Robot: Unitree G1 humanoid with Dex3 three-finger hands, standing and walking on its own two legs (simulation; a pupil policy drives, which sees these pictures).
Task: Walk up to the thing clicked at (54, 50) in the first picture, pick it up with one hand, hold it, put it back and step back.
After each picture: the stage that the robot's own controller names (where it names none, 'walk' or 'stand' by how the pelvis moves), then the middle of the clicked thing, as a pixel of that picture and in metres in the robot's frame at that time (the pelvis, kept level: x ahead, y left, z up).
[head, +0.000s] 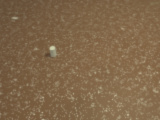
stand; (52, 51) +1.22 +0.31 -0.72
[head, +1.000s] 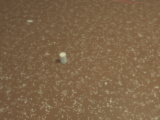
walk; (63, 58) +1.12 +0.27 -0.72
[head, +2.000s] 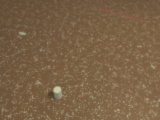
walk; (57, 92) +0.66 +0.21 -0.69
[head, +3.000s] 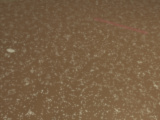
walk; out of the picture +0.39 +0.17 -0.71
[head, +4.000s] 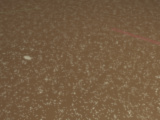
stand; out of the picture +0.33 +0.13 -0.72
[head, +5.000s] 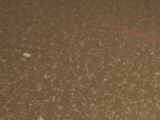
stand; out of the picture +0.34 +0.15 -0.72
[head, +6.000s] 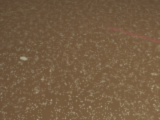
stand; out of the picture +0.34 +0.17 -0.73
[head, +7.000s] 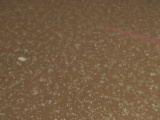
stand; out of the picture +0.33 +0.17 -0.73
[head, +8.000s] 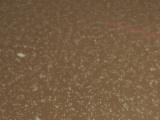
go down; out of the picture +0.33 +0.17 -0.72
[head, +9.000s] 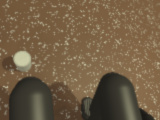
go down; (23, 62) +0.42 +0.19 -0.29
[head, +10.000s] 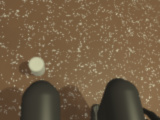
approach; (37, 67) +0.42 +0.18 -0.31
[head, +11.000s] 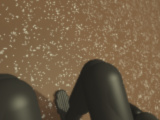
close in; out of the picture +0.42 +0.22 -0.22
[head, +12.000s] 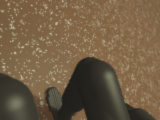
close; out of the picture +0.41 +0.23 -0.22
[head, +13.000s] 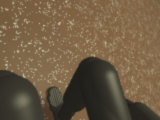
lift; out of the picture +0.38 +0.21 -0.23
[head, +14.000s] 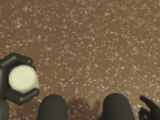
lift; (26, 82) +0.32 +0.19 -0.01
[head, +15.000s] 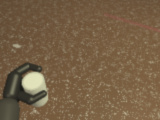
hold; (36, 90) +0.32 +0.16 +0.02
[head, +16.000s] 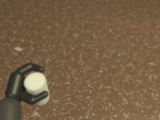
hold; (38, 89) +0.32 +0.16 +0.02
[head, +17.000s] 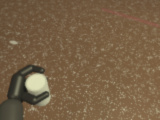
crouch; (39, 90) +0.32 +0.16 -0.01
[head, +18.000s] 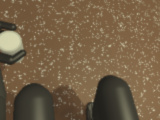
lower; (12, 48) +0.45 +0.19 -0.09
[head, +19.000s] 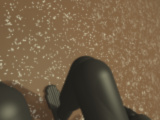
lower; out of the picture +0.44 +0.27 -0.22
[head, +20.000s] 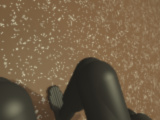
lower; out of the picture +0.42 +0.25 -0.23
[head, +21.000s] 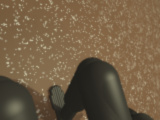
lower; out of the picture +0.42 +0.25 -0.22
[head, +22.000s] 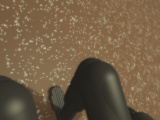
lower; out of the picture +0.41 +0.25 -0.22
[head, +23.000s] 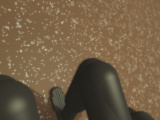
draw back; out of the picture +0.41 +0.23 -0.22
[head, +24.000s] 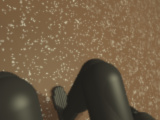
rise; out of the picture +0.40 +0.23 -0.23
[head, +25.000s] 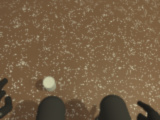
walk; (49, 84) +0.40 +0.16 -0.45
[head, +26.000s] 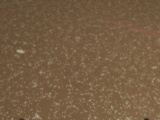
stand; out of the picture +0.34 +0.15 -0.66
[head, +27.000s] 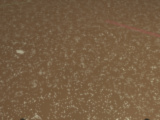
stand; out of the picture +0.35 +0.16 -0.66
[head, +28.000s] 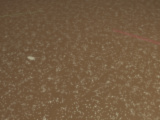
stand; out of the picture +0.36 +0.14 -0.72
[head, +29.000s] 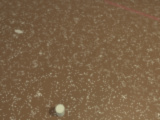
walk; (60, 110) +0.41 +0.11 -0.71
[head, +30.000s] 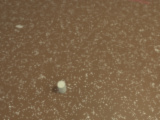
walk; (62, 87) +0.63 +0.19 -0.69
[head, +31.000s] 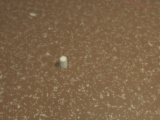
stand; (63, 62) +0.97 +0.17 -0.70
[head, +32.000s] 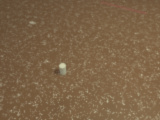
stand; (62, 69) +0.96 +0.18 -0.71
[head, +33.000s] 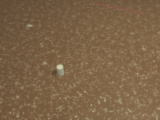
stand; (60, 70) +0.98 +0.21 -0.73
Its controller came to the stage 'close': yes
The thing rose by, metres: 0.73
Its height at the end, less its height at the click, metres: +0.00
